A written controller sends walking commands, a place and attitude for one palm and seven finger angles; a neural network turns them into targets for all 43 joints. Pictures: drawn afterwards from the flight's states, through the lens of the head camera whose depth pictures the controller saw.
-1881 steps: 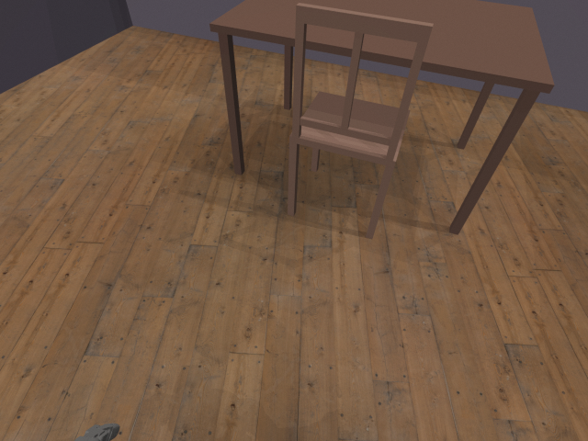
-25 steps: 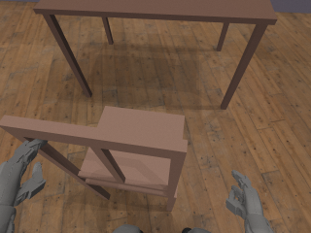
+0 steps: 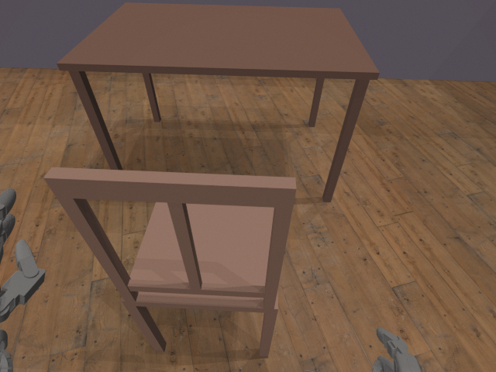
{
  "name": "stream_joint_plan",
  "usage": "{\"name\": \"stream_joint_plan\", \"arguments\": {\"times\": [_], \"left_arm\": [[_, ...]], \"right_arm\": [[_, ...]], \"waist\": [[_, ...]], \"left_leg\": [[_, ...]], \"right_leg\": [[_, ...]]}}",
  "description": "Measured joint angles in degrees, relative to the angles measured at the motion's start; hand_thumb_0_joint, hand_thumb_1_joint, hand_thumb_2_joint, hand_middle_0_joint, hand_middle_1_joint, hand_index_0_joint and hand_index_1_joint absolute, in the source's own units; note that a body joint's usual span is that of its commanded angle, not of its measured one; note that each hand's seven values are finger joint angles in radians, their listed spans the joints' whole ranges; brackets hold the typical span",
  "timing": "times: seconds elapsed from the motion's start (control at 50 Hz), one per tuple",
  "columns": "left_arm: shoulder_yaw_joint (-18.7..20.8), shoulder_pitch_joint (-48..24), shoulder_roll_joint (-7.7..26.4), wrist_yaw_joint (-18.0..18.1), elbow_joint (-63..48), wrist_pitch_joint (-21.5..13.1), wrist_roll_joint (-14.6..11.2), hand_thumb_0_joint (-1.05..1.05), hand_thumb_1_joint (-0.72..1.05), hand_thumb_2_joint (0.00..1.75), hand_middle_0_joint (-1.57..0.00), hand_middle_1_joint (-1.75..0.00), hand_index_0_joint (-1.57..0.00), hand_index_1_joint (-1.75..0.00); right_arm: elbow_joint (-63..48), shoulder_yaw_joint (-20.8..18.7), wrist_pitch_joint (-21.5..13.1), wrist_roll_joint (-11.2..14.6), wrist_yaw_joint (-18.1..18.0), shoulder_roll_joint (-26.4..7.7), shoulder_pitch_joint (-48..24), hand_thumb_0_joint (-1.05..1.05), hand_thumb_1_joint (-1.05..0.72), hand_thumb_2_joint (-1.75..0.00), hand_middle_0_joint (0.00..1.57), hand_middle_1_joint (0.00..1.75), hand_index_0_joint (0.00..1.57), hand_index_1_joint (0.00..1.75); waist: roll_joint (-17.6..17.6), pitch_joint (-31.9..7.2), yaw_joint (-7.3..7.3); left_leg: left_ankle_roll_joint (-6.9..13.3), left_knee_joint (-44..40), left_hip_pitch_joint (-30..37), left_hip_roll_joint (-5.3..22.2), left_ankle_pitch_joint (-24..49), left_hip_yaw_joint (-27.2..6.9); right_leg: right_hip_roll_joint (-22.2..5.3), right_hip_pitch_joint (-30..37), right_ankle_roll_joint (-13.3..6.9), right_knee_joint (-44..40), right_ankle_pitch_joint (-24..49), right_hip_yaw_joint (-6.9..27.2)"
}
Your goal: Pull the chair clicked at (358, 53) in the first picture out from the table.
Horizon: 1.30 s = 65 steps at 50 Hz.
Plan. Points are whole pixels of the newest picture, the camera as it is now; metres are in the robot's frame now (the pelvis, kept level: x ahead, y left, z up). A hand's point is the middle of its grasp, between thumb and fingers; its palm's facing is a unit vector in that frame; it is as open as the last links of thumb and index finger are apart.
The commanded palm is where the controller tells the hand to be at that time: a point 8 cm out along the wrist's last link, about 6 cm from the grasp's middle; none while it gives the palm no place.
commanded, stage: step back with the hand held close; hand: left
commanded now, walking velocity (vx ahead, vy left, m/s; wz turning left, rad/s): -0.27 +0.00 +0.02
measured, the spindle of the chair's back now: (187, 249) +0.37 +0.14 -0.06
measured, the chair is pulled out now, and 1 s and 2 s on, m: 0.60 0.60 0.60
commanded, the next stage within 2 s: stop stepping back and stand still in 0.12 s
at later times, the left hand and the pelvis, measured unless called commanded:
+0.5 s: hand out of the picture +0.06 +0.28 +0.15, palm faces +0.51 -0.76 -0.40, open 7.4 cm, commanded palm +0.00 +0.31 +0.19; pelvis -0.11 +0.00 +0.00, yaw +6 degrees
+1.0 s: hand out of the picture -0.01 +0.27 +0.16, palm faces +0.54 -0.74 -0.39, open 7.4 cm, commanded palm -0.06 +0.30 +0.19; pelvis -0.17 -0.01 -0.01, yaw +5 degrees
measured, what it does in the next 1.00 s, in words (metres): walks backwards: right foot, then left foot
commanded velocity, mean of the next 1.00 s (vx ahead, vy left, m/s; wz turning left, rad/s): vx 0.07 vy -0.01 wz -0.03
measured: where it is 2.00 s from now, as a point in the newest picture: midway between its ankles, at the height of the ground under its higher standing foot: outside the picture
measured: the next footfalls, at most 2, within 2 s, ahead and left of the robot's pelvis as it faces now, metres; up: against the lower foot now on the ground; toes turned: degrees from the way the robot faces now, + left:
right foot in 0.12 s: +0.03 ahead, -0.15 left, +0.00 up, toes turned +4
left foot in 0.34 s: -0.04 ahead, +0.13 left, +0.00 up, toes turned +9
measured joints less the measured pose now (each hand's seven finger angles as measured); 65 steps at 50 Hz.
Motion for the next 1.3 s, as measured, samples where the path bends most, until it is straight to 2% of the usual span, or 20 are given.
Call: {"name": "stream_joint_plan", "arguments": {"times": [0.06,0.12,0.18,0.22,0.28,0.34,0.4,0.48,0.54,0.66,0.74,0.86,0.94,0.98,1.02,1.06,1.1,1.14,1.26,1.3], "left_arm": [[-1.4,0.9,2.5,-1.5,-7.3,-1.6,0.9,0.02,0.89,0.9,-0.21,-0.3,-0.21,-0.3],[1.9,2.3,7.0,-2.3,-14.5,-6.8,1.9,0.02,0.89,0.9,-0.21,-0.3,-0.22,-0.3],[8.4,3.3,8.8,-1.9,-16.8,-12.1,0.9,0.02,0.88,0.9,-0.21,-0.3,-0.22,-0.3],[10.7,3.9,9.5,-1.7,-15.7,-13.1,-0.4,0.01,0.88,0.9,-0.21,-0.3,-0.22,-0.3],[10.5,2.9,8.0,-1.9,-11.3,-11.3,-1.2,0.01,0.89,0.9,-0.21,-0.3,-0.22,-0.3],[8.9,0.9,5.4,-1.7,-5.8,-9.2,-1.3,0.01,0.89,0.9,-0.21,-0.3,-0.21,-0.3],[5.7,-2.2,2.7,-0.8,-1.2,-7.0,-0.5,0.01,0.89,0.9,-0.2,-0.3,-0.21,-0.3],[0.6,0.0,0.0,-1.4,-3.5,-4.1,0.0,0.02,0.89,0.9,-0.2,-0.3,-0.21,-0.3],[-1.0,1.3,1.7,-2.7,-9.4,-5.5,0.4,0.02,0.89,0.9,-0.21,-0.3,-0.21,-0.3],[5.4,1.7,6.8,-1.8,-12.6,-8.6,-0.2,0.01,0.88,0.9,-0.21,-0.3,-0.22,-0.3],[7.4,-0.4,7.4,-1.3,-7.3,-7.4,-0.3,0.01,0.89,0.9,-0.21,-0.3,-0.22,-0.3],[4.0,-0.2,5.7,-2.7,-0.9,-6.0,0.1,0.01,0.89,0.9,-0.2,-0.3,-0.21,-0.3],[1.8,1.2,2.5,-3.0,-4.0,-5.7,0.3,0.01,0.89,0.9,-0.21,-0.3,-0.21,-0.3],[1.3,1.3,1.6,-2.4,-5.6,-6.1,0.7,0.01,0.89,0.9,-0.21,-0.3,-0.22,-0.3],[1.9,0.5,2.1,-1.4,-7.9,-6.8,1.1,0.02,0.88,0.9,-0.21,-0.3,-0.22,-0.3],[3.7,-1.5,3.8,-0.6,-8.7,-7.7,2.1,0.02,0.88,0.9,-0.21,-0.3,-0.22,-0.3],[4.5,-2.6,4.9,-0.8,-7.4,-9.4,2.4,0.02,0.88,0.9,-0.21,-0.3,-0.22,-0.3],[4.4,-3.2,5.3,-1.2,-5.9,-10.5,2.3,0.02,0.88,0.9,-0.21,-0.3,-0.22,-0.3],[9.2,3.2,8.7,-1.9,-5.7,-12.2,0.5,0.01,0.89,0.9,-0.21,-0.3,-0.21,-0.3],[8.2,2.1,7.5,-2.5,-3.9,-11.7,0.7,0.01,0.89,0.9,-0.2,-0.3,-0.21,-0.3]], "right_arm": [[-1.5,0.1,-1.7,-1.0,0.2,1.1,2.6,0.01,-0.91,-0.9,0.2,0.3,0.2,0.3],[-1.3,-0.4,-3.6,-1.0,1.0,1.6,4.8,0.01,-0.91,-0.9,0.2,0.3,0.2,0.3],[0.9,-1.5,-4.4,-0.9,1.4,0.6,2.0,0.01,-0.91,-0.9,0.2,0.3,0.2,0.3],[2.9,-2.5,-4.1,-0.7,1.7,0.4,-0.1,0.01,-0.91,-0.9,0.21,0.3,0.2,0.3],[4.5,-3.2,-2.8,-0.5,1.7,0.6,-2.1,0.01,-0.91,-0.9,0.21,0.3,0.2,0.3],[1.8,-2.4,-3.6,-0.2,1.2,0.0,-2.9,0.01,-0.91,-0.9,0.21,0.3,0.2,0.3],[1.3,-2.2,-5.0,-0.4,0.9,1.8,-5.8,0.01,-0.91,-0.9,0.2,0.3,0.2,0.3],[0.0,-0.5,-6.5,-1.4,1.7,4.1,-5.5,0.01,-0.91,-0.9,0.2,0.3,0.2,0.3],[-0.2,0.6,-6.5,-1.3,2.5,4.2,-4.2,0.01,-0.91,-0.9,0.21,0.3,0.2,0.3],[0.8,0.7,-3.8,-1.7,1.7,3.0,-1.3,0.01,-0.91,-0.9,0.21,0.3,0.2,0.3],[1.5,-0.7,-2.7,-1.5,0.9,0.6,-0.2,0.01,-0.9,-0.9,0.21,0.3,0.2,0.3],[2.9,-2.2,-1.1,-1.1,0.8,-0.4,2.3,0.01,-0.91,-0.9,0.2,0.3,0.2,0.3],[5.6,-1.4,-0.8,-1.6,1.6,-0.3,2.5,0.01,-0.91,-0.9,0.2,0.3,0.2,0.3],[5.4,-0.6,-1.2,-2.0,1.3,-0.2,2.9,0.01,-0.91,-0.9,0.2,0.3,0.2,0.3],[3.6,-0.4,-3.0,-2.5,0.6,-0.5,2.8,0.01,-0.91,-0.9,0.2,0.3,0.2,0.3],[2.7,-1.3,-4.9,-3.0,0.4,0.9,1.6,0.01,-0.91,-0.9,0.2,0.3,0.2,0.3],[2.7,-2.3,-6.3,-2.9,1.3,2.1,2.1,0.01,-0.91,-0.9,0.2,0.3,0.2,0.3],[3.4,-2.7,-6.5,-2.2,2.4,2.8,3.3,0.01,-0.91,-0.9,0.2,0.3,0.2,0.3],[0.9,-0.7,-4.4,-0.7,2.8,3.2,3.9,0.01,-0.91,-0.9,0.21,0.3,0.2,0.3],[1.7,-0.8,-4.1,-0.7,2.7,2.2,2.1,0.01,-0.91,-0.9,0.21,0.3,0.2,0.3]], "waist": [[-1.5,1.9,-1.31],[-1.5,1.2,-1.47],[1.6,4.1,1.37],[1.3,5.2,3.82],[-1.1,2.9,5.2],[-0.9,0.0,3.57],[-4.0,2.1,3.14],[-4.7,1.7,2.05],[-3.8,2.0,2.29],[-2.1,0.4,2.91],[0.4,0.7,1.66],[1.3,-0.4,-0.72],[-3.1,-1.1,1.97],[-4.2,-2.5,2.69],[-3.8,-2.6,2.53],[-5.2,0.1,2.69],[-4.2,-0.5,1.34],[-1.9,-2.9,-0.22],[0.6,-4.1,0.77],[3.5,-1.9,0.95]], "left_leg": [[0.1,0.2,-2.5,0.7,3.6,-1.8],[-0.2,2.4,-7.9,1.8,2.8,-2.1],[-0.3,3.9,-10.7,3.5,-0.2,-2.6],[-1.0,9.9,-10.8,1.8,-3.2,-1.7],[-1.3,16.0,-7.2,-1.1,-6.9,1.3],[0.0,-0.3,2.9,-0.2,-3.6,2.5],[0.2,-1.9,4.3,-2.6,-2.5,4.5],[-0.1,-3.0,5.1,-2.0,0.4,4.4],[-0.4,-1.7,3.9,-0.1,-0.2,2.6],[0.4,-1.7,0.7,1.0,-10.2,0.4],[0.6,-1.8,0.3,0.6,-7.3,0.7],[0.9,6.0,-2.4,0.2,-12.7,1.0],[0.8,22.1,-4.0,-2.4,-12.7,2.4],[1.6,15.2,0.2,-1.9,-14.2,2.5],[2.3,3.6,4.1,-1.2,-12.3,1.1],[1.3,3.7,4.0,-1.5,-6.2,2.5],[1.0,2.7,4.2,-1.4,-4.7,1.9],[0.9,-0.1,3.9,-1.0,-3.2,-0.2],[-1.1,-0.9,0.2,0.8,-1.8,0.4],[-0.9,3.7,-2.1,2.7,-4.1,-0.6]], "right_leg": [[1.6,2.5,0.5,4.1,2.1,0.7],[3.5,8.6,0.4,2.0,1.4,0.9],[5.3,8.4,-0.5,-1.9,3.3,0.2],[4.4,7.7,-0.4,-1.7,5.4,2.1],[1.6,6.6,0.6,-2.7,6.7,5.2],[0.4,3.8,2.0,-0.6,6.8,5.7],[-1.0,2.2,1.0,4.6,2.5,8.1],[1.0,5.9,0.0,2.6,2.2,5.6],[3.2,7.8,-1.1,-2.6,9.0,3.9],[5.9,6.8,-3.8,-7.3,2.6,3.6],[5.1,5.6,-3.2,-4.9,0.3,3.2],[3.5,3.8,-3.6,1.4,2.2,2.2],[2.2,2.1,-3.2,1.0,11.1,4.1],[1.9,0.3,-2.7,1.1,8.3,3.2],[2.5,-2.9,-2.8,4.1,1.4,1.9],[3.2,-6.5,-1.8,18.0,-3.5,4.3],[4.9,-8.2,-1.0,34.4,-3.0,5.2],[5.8,-6.1,-1.3,39.2,-2.0,4.3],[3.1,11.5,-1.8,-2.4,2.6,1.2],[5.1,13.7,-0.4,-6.7,-0.4,0.0]]}}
